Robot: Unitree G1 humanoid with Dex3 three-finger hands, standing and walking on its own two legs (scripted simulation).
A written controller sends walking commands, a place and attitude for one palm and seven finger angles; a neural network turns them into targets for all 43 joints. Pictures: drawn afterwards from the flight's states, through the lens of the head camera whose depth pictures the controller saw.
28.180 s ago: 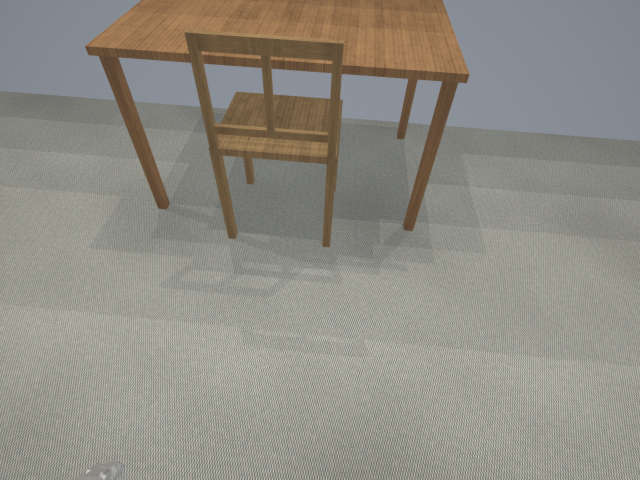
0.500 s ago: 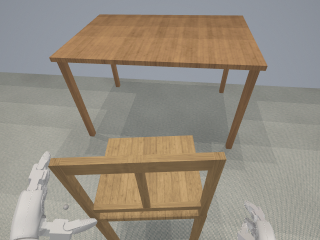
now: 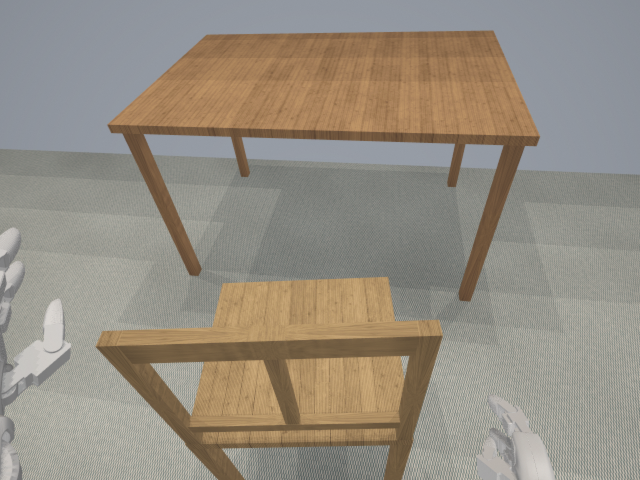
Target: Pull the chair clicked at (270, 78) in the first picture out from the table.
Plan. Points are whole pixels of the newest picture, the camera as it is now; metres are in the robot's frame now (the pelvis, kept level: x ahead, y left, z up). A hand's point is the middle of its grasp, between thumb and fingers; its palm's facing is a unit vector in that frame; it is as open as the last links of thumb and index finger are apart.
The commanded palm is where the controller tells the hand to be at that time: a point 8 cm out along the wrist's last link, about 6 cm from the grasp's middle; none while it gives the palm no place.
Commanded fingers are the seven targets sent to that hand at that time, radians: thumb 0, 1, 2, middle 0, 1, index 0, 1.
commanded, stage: draw the hand back to the body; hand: left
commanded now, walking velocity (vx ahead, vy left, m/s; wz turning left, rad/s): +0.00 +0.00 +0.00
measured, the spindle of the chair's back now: (284, 390) +0.28 +0.10 -0.11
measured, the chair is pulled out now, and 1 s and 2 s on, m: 0.58 0.58 0.58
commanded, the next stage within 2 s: step back with the hand held close in 0.30 s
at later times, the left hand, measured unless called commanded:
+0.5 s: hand (53, 345) +0.19 +0.27 +0.17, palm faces +0.48 -0.76 -0.43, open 7.4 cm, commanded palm +0.13 +0.30 +0.18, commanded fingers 0.00 0.90 0.90 -0.20 -0.30 -0.20 -0.30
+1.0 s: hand (23, 397) +0.14 +0.28 +0.16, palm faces +0.44 -0.75 -0.49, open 7.4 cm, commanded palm +0.08 +0.31 +0.18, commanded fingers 0.00 0.90 0.90 -0.20 -0.30 -0.20 -0.30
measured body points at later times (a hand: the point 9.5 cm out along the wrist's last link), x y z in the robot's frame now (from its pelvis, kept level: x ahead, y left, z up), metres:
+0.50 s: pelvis -0.01 +0.01 +0.00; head -0.02 -0.02 +0.45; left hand +0.16 +0.31 +0.19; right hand +0.18 -0.22 -0.09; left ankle -0.06 +0.15 -0.74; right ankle +0.02 -0.12 -0.74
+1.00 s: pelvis -0.06 +0.01 +0.00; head -0.05 +0.01 +0.45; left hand +0.11 +0.32 +0.18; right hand +0.10 -0.23 -0.09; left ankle -0.06 +0.15 -0.74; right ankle +0.02 -0.12 -0.74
